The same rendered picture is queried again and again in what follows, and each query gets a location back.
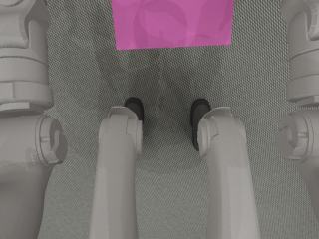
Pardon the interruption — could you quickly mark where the right robot upper arm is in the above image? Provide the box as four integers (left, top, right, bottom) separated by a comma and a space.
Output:
275, 109, 319, 223

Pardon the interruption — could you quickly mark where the carton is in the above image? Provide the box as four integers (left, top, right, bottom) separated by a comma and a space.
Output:
111, 0, 234, 50

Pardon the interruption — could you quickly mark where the left robot forearm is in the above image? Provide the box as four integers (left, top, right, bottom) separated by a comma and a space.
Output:
0, 0, 54, 119

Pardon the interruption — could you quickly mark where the robot left thigh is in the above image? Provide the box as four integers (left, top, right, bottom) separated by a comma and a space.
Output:
88, 114, 143, 239

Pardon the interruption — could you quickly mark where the left robot upper arm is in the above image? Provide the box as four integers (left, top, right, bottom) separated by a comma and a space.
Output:
0, 115, 68, 239

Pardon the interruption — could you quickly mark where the robot right shin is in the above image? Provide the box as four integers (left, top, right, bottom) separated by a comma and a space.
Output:
197, 107, 247, 144

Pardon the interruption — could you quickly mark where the right robot forearm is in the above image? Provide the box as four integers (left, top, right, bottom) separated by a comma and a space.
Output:
280, 0, 319, 108

